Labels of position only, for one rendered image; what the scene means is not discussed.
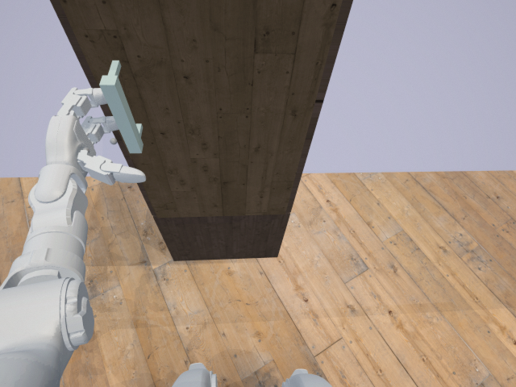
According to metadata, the robot left upper arm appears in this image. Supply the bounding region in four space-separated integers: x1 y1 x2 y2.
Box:
0 277 94 387

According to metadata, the cupboard door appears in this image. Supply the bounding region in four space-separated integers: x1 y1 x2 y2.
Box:
59 0 343 218

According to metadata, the robot left hand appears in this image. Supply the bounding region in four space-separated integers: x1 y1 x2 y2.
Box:
45 87 146 185

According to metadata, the handle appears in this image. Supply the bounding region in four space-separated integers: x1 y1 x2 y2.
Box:
99 60 144 153

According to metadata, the robot right shin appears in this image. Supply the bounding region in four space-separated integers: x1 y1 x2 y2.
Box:
291 369 308 377

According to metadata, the left robot forearm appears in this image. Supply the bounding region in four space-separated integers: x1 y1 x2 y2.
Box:
0 164 88 290

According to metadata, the robot left thigh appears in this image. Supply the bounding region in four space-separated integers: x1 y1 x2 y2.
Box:
172 368 218 387

